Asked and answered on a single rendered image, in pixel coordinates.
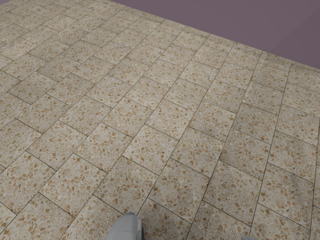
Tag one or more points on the robot left shin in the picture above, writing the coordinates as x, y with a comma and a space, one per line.
130, 213

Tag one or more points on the left robot thigh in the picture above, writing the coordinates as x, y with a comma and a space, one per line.
126, 227

